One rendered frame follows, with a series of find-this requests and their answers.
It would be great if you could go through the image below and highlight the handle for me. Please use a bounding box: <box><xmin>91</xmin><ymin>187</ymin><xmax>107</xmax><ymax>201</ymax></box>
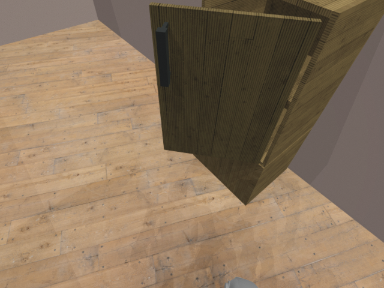
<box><xmin>155</xmin><ymin>22</ymin><xmax>171</xmax><ymax>87</ymax></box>

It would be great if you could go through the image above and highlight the cupboard door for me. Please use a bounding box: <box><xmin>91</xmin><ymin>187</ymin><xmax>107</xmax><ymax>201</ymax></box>
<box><xmin>149</xmin><ymin>2</ymin><xmax>322</xmax><ymax>164</ymax></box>

